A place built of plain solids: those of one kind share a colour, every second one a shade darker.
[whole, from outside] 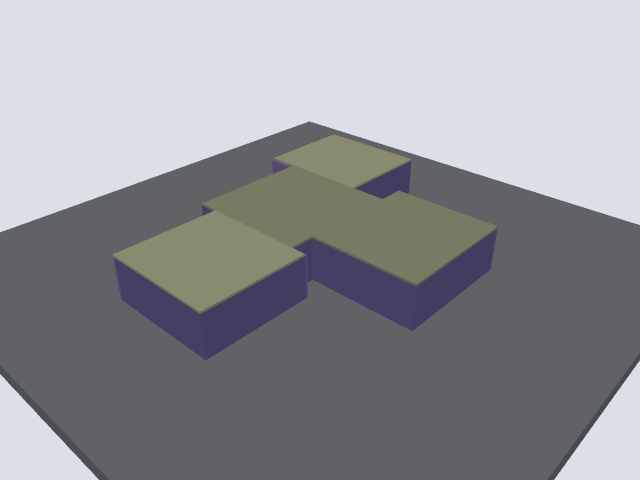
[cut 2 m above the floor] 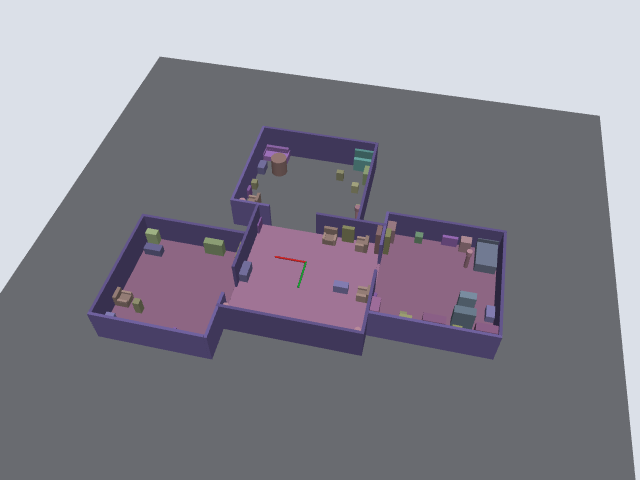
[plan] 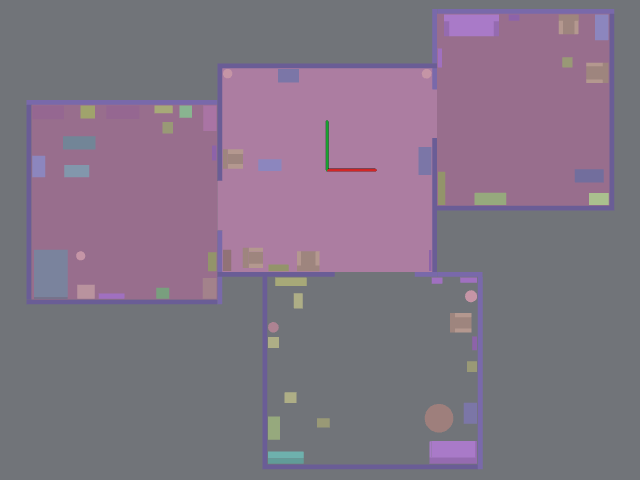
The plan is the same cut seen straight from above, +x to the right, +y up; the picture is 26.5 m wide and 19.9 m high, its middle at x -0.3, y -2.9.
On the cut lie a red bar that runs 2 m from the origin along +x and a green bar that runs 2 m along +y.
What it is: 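One storey of an old house, long lived in; a hub and three side rooms behind broad openings; a side room's floor lies below the hub's by a bare drop, by one riser or not at all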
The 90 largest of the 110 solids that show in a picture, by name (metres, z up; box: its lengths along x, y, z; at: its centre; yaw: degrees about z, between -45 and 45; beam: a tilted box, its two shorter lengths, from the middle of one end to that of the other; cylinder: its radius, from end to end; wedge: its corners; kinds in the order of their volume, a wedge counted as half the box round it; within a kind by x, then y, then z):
{
 "floor_1": {"box": [7.71, 8.08, 0.58], "at": [-8.41, -1.33, 0.24]},
 "floor_2": {"box": [0.2, 2.06, 0.58], "at": [-4.45, -1.47, 0.24]},
 "floor_3": {"box": [8.71, 8.45, 0.58], "at": [0.0, 0.0, 0.24]},
 "floor_4": {"box": [0.2, 2.01, 0.37], "at": [4.45, 2.33, 0.14]},
 "floor_5": {"box": [7.15, 7.96, 0.37], "at": [8.13, 2.5, 0.14]},
 "wall_1": {"box": [0.2, 8.08, 3.19], "at": [-12.37, -1.33, 1.54]},
 "wall_2": {"box": [7.91, 0.2, 3.19], "at": [-8.51, -5.47, 1.54]},
 "wall_3": {"box": [7.91, 0.2, 3.19], "at": [-8.51, 2.81, 1.54]},
 "wall_4": {"box": [0.2, 1.15, 3.19], "at": [-4.45, -5.0, 1.54]},
 "wall_5": {"box": [0.2, 1.72, 3.19], "at": [-4.45, -3.36, 1.54]},
 "wall_6": {"box": [0.2, 4.67, 3.19], "at": [-4.45, 1.89, 1.54]},
 "wall_7": {"box": [0.2, 7.99, 3.19], "at": [-2.59, -8.42, 1.54]},
 "wall_8": {"box": [4.87, 0.2, 3.19], "at": [-2.12, -4.32, 1.54]},
 "wall_9": {"box": [9.11, 0.2, 3.19], "at": [0.0, 4.32, 1.54]},
 "wall_10": {"box": [8.73, 0.2, 3.19], "at": [1.88, -12.31, 1.54]},
 "wall_11": {"box": [0.93, 0.2, 3.19], "at": [4.09, -4.32, 1.54]},
 "wall_12": {"box": [0.2, 5.55, 3.19], "at": [4.45, -1.45, 1.54]},
 "wall_13": {"box": [0.2, 0.88, 3.19], "at": [4.45, 3.78, 1.54]},
 "wall_14": {"box": [0.2, 2.26, 3.19], "at": [4.45, 5.55, 1.54]},
 "wall_15": {"box": [1.89, 0.2, 3.19], "at": [5.5, -4.32, 1.54]},
 "wall_16": {"box": [0.2, 7.99, 3.19], "at": [6.34, -8.42, 1.54]},
 "wall_17": {"box": [7.35, 0.2, 3.19], "at": [8.23, -1.58, 1.54]},
 "wall_18": {"box": [7.35, 0.2, 3.19], "at": [8.23, 6.58, 1.54]},
 "wall_19": {"box": [0.2, 7.96, 3.19], "at": [11.8, 2.5, 1.54]},
 "roof_1": {"box": [7.91, 8.48, 0.16], "at": [-8.51, -1.33, 3.22]},
 "roof_2": {"box": [9.11, 8.85, 0.16], "at": [0.0, 0.0, 3.22]},
 "roof_3": {"box": [9.13, 7.99, 0.16], "at": [1.88, -8.42, 3.22]},
 "roof_4": {"box": [7.35, 8.36, 0.16], "at": [8.23, 2.5, 3.22]},
 "wardrobe_1": {"box": [1.32, 0.57, 2.21], "at": [-11.57, 2.39, 1.63]},
 "wardrobe_2": {"box": [1.39, 0.56, 2.34], "at": [-8.47, 2.4, 1.7]},
 "wardrobe_3": {"box": [0.56, 1.06, 2.2], "at": [-4.86, 2.15, 1.62]},
 "bookcase_1": {"box": [0.77, 0.32, 1.8], "at": [-6.78, 2.52, 1.42]},
 "bookcase_2": {"box": [0.36, 0.79, 1.86], "at": [-4.77, -3.8, 1.45]},
 "bookcase_3": {"box": [0.84, 0.28, 1.39], "at": [-2.02, -4.05, 1.22]},
 "bookcase_4": {"box": [1.31, 0.36, 1.84], "at": [-1.5, -4.63, 0.87]},
 "bookcase_5": {"box": [0.31, 1.38, 1.34], "at": [4.74, -0.76, 1.0]},
 "armchair_1": {"box": [0.2, 0.8, 0.92], "at": [-4.22, 0.46, 0.99]},
 "armchair_2": {"box": [0.63, 0.61, 0.49], "at": [-3.8, 0.36, 0.77]},
 "armchair_3": {"box": [0.25, 0.84, 0.91], "at": [-3.37, -3.64, 0.98]},
 "armchair_4": {"box": [0.59, 0.66, 0.49], "at": [-2.95, -3.73, 0.77]},
 "armchair_5": {"box": [0.93, 0.24, 1.02], "at": [-0.79, -4.07, 1.03]},
 "armchair_6": {"box": [0.77, 0.58, 0.46], "at": [-0.7, -3.66, 0.76]},
 "armchair_7": {"box": [0.21, 0.82, 1.07], "at": [5.19, -6.33, 0.48]},
 "armchair_8": {"box": [0.69, 0.64, 0.51], "at": [5.64, -6.42, 0.21]},
 "armchair_9": {"box": [0.69, 0.18, 0.69], "at": [5.64, -6.01, 0.29]},
 "armchair_10": {"box": [0.65, 0.57, 0.5], "at": [9.92, 5.91, 0.57]},
 "armchair_11": {"box": [0.82, 0.26, 1.04], "at": [10.01, 6.32, 0.84]},
 "armchair_12": {"box": [0.68, 0.7, 0.48], "at": [11.08, 4.1, 0.56]},
 "armchair_13": {"box": [0.25, 0.85, 0.92], "at": [11.54, 4.03, 0.78]},
 "bed_1": {"box": [1.41, 0.07, 1.09], "at": [-11.46, -5.3, 1.07]},
 "bed_2": {"box": [1.41, 1.96, 0.78], "at": [-11.46, -4.29, 0.92]},
 "trunk_1": {"box": [0.54, 0.9, 0.58], "at": [-11.96, 0.15, 0.81]},
 "trunk_2": {"box": [0.97, 0.5, 0.66], "at": [-2.38, 0.2, 0.85]},
 "trunk_3": {"box": [0.87, 0.56, 0.58], "at": [-1.6, 3.91, 0.81]},
 "trunk_4": {"box": [0.54, 1.17, 0.75], "at": [4.05, 0.38, 0.9]},
 "trunk_5": {"box": [0.55, 0.88, 0.74], "at": [5.94, -10.08, 0.32]},
 "trunk_6": {"box": [0.57, 1.08, 0.65], "at": [11.38, 5.91, 0.65]},
 "sofa_1": {"box": [1.81, 0.26, 0.27], "at": [5.22, -12.05, 0.74]},
 "sofa_2": {"box": [1.89, 0.68, 0.51], "at": [5.26, -11.58, 0.21]},
 "sofa_3": {"box": [2.07, 0.63, 0.48], "at": [5.87, 5.86, 0.56]},
 "sofa_4": {"box": [2.29, 0.28, 0.89], "at": [5.98, 6.31, 0.77]},
 "sofa_5": {"box": [0.22, 0.63, 0.69], "at": [7.01, 5.86, 0.67]},
 "clothes_rail_1": {"box": [1.04, 0.51, 1.59], "at": [-10.38, -0.04, 1.32]},
 "clothes_rail_2": {"box": [1.35, 0.55, 1.57], "at": [-10.28, 1.12, 1.31]},
 "tv_unit_1": {"box": [0.5, 0.96, 1.22], "at": [-2.2, -10.7, 0.56]},
 "tv_unit_2": {"box": [1.32, 0.5, 1.14], "at": [6.76, -1.19, 0.9]},
 "tv_unit_3": {"box": [0.81, 0.49, 1.03], "at": [11.26, -1.2, 0.84]},
 "plant_big_round_1": {"cylinder": 0.6, "from": [4.63, -10.29, 0.0], "to": [4.63, -10.29, 1.4]},
 "side_table_1": {"box": [0.44, 0.47, 0.83], "at": [-6.61, 1.75, 0.94]},
 "side_table_2": {"box": [0.45, 0.45, 0.87], "at": [-2.23, -7.15, 0.39]},
 "side_table_3": {"box": [0.5, 0.45, 0.78], "at": [-1.52, -9.44, 0.34]},
 "side_table_4": {"box": [0.38, 0.63, 0.79], "at": [-1.2, -5.42, 0.34]},
 "side_table_5": {"box": [0.53, 0.39, 0.84], "at": [-0.16, -10.48, 0.37]},
 "side_table_6": {"box": [0.42, 0.45, 0.74], "at": [6.0, -8.15, 0.32]},
 "side_table_7": {"box": [0.43, 0.43, 1.05], "at": [9.96, 4.46, 0.85]},
 "sideboard_1": {"box": [1.48, 0.22, 1.89], "at": [-1.71, -12.07, 0.89]},
 "sideboard_2": {"box": [1.48, 0.29, 1.2], "at": [-1.71, -11.81, 0.55]},
 "chest_drawers_1": {"box": [0.73, 0.59, 1.04], "at": [-10.0, -5.04, 1.05]},
 "chest_drawers_2": {"box": [0.58, 0.87, 1.35], "at": [-4.87, -4.91, 1.2]},
 "radiator_1": {"box": [1.07, 0.23, 0.83], "at": [-8.94, -5.22, 0.94]},
 "radiator_2": {"box": [0.2, 0.63, 0.7], "at": [-4.68, 0.71, 0.87]},
 "radiator_3": {"box": [0.45, 0.26, 0.69], "at": [4.55, -4.59, 0.29]},
 "radiator_4": {"box": [0.17, 0.8, 0.72], "at": [4.67, 4.64, 0.68]},
 "radiator_5": {"box": [0.7, 0.21, 0.94], "at": [5.86, -4.56, 0.42]},
 "radiator_6": {"box": [0.2, 0.58, 0.93], "at": [6.11, -7.19, 0.42]},
 "coat_rack_1": {"box": [0.34, 0.89, 2.1], "at": [-4.15, -3.75, 1.57]},
 "carton_stack_1": {"box": [0.6, 0.54, 1.32], "at": [-9.93, 2.4, 1.19]},
 "coffee_table_1": {"box": [1.2, 0.55, 0.61], "at": [10.86, -0.24, 0.63]},
 "tall_odds_1": {"box": [0.54, 0.46, 0.69], "at": [-6.82, -5.11, 0.87]},
 "tall_odds_2": {"box": [0.51, 0.51, 0.76], "at": [-5.87, 2.42, 0.9]}
}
